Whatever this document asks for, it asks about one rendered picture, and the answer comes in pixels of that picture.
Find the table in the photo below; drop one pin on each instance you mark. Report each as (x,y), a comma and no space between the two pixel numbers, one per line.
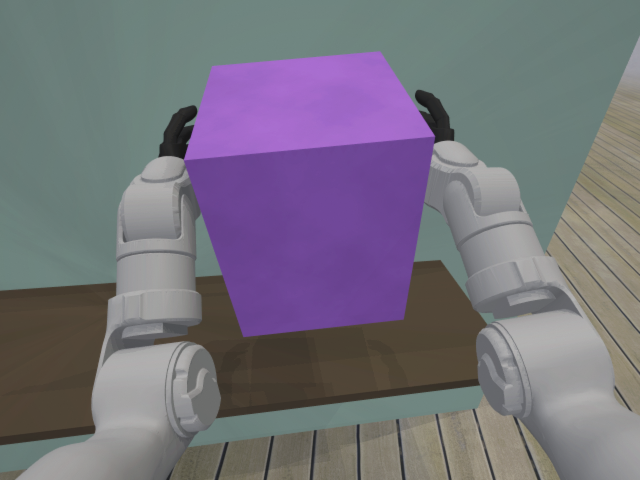
(51,340)

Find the robot left hand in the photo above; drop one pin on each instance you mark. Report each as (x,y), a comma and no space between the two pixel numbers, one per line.
(176,135)

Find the robot right hand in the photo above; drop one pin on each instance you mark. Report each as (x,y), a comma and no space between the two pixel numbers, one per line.
(438,119)

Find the right robot forearm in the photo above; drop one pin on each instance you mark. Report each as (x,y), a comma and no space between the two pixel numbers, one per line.
(508,272)

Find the left robot forearm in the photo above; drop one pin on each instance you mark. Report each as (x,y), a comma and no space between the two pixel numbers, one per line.
(155,252)

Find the robot left upper arm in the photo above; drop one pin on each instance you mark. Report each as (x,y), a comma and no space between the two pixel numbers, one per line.
(148,404)

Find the carton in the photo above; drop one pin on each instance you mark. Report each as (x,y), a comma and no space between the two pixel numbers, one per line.
(311,176)

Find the robot right upper arm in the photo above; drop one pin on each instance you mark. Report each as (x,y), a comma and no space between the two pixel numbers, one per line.
(551,371)

